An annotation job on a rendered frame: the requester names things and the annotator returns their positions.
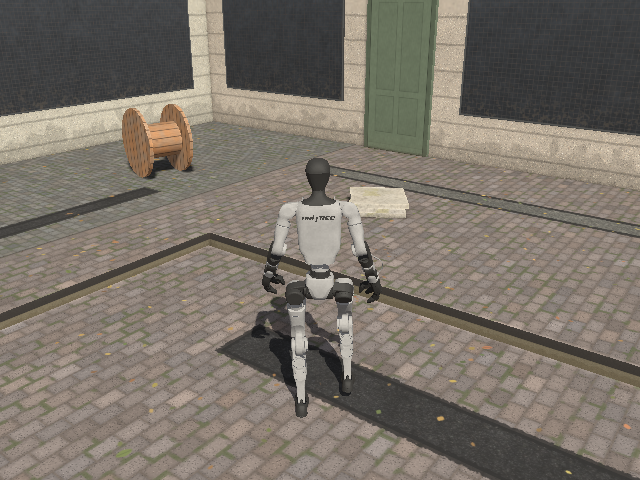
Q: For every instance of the left robot foot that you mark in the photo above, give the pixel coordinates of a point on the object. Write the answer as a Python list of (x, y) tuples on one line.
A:
[(301, 409)]

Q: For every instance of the robot right hand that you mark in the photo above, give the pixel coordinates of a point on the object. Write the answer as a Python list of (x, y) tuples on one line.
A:
[(373, 287)]

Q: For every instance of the left robot forearm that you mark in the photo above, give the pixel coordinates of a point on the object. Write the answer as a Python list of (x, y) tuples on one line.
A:
[(271, 263)]

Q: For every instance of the left robot upper arm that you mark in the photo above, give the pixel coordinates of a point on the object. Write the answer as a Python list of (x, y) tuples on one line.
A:
[(287, 211)]

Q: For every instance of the right robot foot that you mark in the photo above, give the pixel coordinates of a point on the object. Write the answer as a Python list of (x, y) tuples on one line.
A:
[(347, 384)]

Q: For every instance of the right robot upper arm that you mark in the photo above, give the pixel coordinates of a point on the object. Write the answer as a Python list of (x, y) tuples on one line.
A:
[(350, 211)]

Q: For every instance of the robot left hand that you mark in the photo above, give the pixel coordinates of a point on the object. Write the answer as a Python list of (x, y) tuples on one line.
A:
[(266, 282)]

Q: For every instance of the right robot forearm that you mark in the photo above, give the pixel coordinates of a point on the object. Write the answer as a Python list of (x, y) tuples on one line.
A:
[(368, 266)]

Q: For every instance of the robot foot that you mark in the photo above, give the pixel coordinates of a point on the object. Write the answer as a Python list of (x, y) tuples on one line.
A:
[(347, 384), (301, 409)]

